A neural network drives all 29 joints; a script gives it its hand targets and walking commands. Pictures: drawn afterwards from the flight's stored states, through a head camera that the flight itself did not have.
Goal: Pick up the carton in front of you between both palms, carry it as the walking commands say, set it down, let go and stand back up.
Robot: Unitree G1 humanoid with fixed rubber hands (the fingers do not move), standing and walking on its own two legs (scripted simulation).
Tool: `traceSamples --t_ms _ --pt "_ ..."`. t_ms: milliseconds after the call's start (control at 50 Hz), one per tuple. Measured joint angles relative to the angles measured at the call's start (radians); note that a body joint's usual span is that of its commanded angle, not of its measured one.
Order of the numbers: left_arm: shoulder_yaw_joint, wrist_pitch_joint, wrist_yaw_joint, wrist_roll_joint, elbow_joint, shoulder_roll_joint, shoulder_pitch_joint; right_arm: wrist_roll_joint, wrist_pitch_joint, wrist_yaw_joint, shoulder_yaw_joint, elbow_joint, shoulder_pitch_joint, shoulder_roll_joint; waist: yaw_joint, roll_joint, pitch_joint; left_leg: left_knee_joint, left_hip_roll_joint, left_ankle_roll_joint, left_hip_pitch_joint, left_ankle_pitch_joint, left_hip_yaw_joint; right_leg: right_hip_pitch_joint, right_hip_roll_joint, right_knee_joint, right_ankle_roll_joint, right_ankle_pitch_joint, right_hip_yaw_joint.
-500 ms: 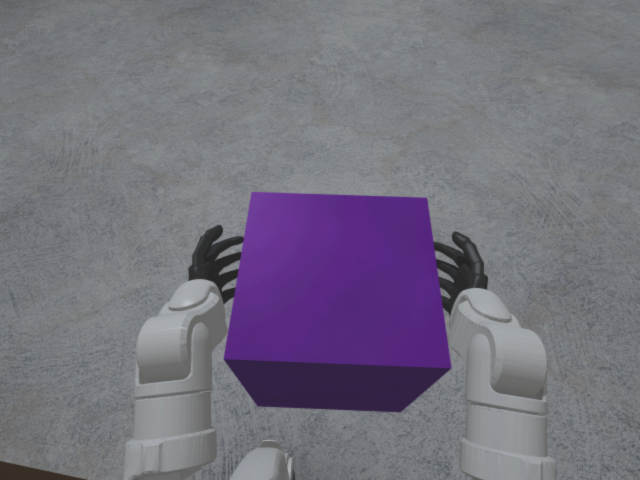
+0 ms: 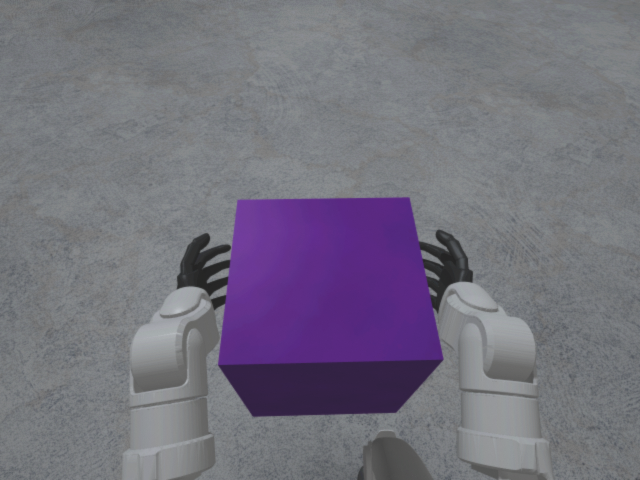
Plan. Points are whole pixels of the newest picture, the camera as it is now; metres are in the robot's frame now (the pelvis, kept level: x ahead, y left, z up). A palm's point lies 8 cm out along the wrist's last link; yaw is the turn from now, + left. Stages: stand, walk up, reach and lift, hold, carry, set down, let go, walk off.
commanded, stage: carry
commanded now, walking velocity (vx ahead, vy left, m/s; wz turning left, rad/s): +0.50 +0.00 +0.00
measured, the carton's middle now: (324, 316) +0.33 -0.01 +0.00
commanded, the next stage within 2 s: none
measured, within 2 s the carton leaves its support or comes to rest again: neither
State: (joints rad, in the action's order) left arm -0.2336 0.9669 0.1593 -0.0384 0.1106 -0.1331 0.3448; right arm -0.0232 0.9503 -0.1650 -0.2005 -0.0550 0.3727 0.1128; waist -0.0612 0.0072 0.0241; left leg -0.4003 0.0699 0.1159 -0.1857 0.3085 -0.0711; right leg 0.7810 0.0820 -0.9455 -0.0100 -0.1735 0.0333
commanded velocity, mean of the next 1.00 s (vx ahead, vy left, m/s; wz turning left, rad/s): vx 0.50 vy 0.00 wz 0.00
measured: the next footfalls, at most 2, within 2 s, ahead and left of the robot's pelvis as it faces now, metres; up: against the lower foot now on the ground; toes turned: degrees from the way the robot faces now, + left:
right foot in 0.16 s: +0.30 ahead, -0.11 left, +0.00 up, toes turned -5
left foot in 0.66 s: +0.58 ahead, +0.11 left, +0.00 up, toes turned +10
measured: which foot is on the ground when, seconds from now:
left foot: down 0.00-0.16, up 0.18-0.64, down 0.66-1.00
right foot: up 0.00-0.14, down 0.16-0.68, up 0.70-1.00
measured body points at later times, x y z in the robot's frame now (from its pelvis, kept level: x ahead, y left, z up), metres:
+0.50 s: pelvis +0.31 -0.03 +0.01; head +0.34 -0.04 +0.46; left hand +0.59 +0.14 +0.09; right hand +0.61 -0.17 +0.08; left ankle +0.41 +0.13 -0.69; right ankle +0.26 -0.10 -0.74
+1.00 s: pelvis +0.62 +0.02 +0.01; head +0.58 +0.03 +0.46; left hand +0.86 +0.17 +0.09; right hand +0.85 -0.14 +0.10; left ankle +0.54 +0.10 -0.74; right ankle +0.75 -0.14 -0.69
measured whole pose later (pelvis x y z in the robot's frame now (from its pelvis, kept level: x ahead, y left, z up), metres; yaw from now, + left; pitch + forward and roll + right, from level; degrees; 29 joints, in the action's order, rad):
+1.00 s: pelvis +0.62 +0.02 +0.01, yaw +0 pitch +4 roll -1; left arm -0.05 1.20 0.13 -0.05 0.52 -0.13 -0.06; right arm 0.03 1.18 -0.13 -0.04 -0.49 -0.05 0.13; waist -0.03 0.01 0.17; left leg -0.23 -0.02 0.03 -0.06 0.24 -0.18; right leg 0.60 0.12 -0.66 0.03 -0.09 0.11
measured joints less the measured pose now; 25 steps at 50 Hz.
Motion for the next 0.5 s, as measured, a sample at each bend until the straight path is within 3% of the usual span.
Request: traceSamples --t_ms 140,160,180,220,240,280,340,500 --pt "0.014 0.025 0.005 0.019 0.032 0.028 0.022 0.019 0.021 0.001 0.008 -0.048 0.011 0.006 0.018 -0.003 0.043 0.001 -0.020 -0.038 0.156 0.136 0.021 -0.172 -0.072 0.401 -0.042 0.159 0.099" --pt "0.017 0.031 0.004 0.019 0.019 0.028 0.030 0.022 0.031 0.001 0.004 -0.051 0.007 0.004 0.020 -0.002 0.049 -0.065 -0.023 -0.046 0.157 0.166 0.013 -0.229 -0.083 0.465 -0.050 0.184 0.120" --pt "0.019 0.032 0.003 0.014 0.002 0.021 0.037 0.022 0.040 0.001 0.002 -0.051 0.004 -0.005 0.030 -0.014 0.055 -0.173 -0.036 -0.056 0.132 0.189 0.000 -0.268 -0.094 0.480 -0.072 0.127 0.129" --pt "0.021 0.032 0.003 0.001 -0.031 0.007 0.058 0.012 0.052 0.003 -0.004 -0.038 0.010 -0.029 0.055 -0.038 0.044 -0.520 -0.043 -0.092 -0.001 0.165 0.030 -0.270 -0.105 0.412 -0.092 0.047 0.141" --pt "0.023 0.038 0.000 0.000 -0.037 0.004 0.057 0.008 0.058 0.004 -0.005 -0.035 0.005 -0.033 0.067 -0.034 0.039 -0.667 -0.036 -0.095 -0.072 0.161 0.041 -0.282 -0.105 0.403 -0.095 0.030 0.139" --pt "0.023 0.051 -0.001 0.002 -0.024 -0.002 0.026 0.012 0.069 0.005 -0.009 -0.039 -0.016 -0.018 0.078 -0.022 0.031 -0.805 -0.042 -0.094 -0.192 0.118 0.044 -0.328 -0.103 0.433 -0.089 0.021 0.132" --pt "0.019 0.057 -0.005 0.011 0.031 -0.015 -0.044 0.034 0.079 0.009 -0.013 -0.085 -0.064 0.027 0.082 -0.009 0.020 -0.742 -0.083 -0.106 -0.319 0.056 0.034 -0.417 -0.098 0.517 -0.083 0.010 0.124" --pt "0.112 0.087 -0.013 0.032 0.238 0.002 -0.207 0.044 0.109 0.024 0.088 -0.300 -0.231 0.019 0.080 -0.004 0.033 -0.309 -0.149 -0.144 -0.425 -0.129 0.000 -0.643 -0.082 0.681 -0.053 -0.048 0.095"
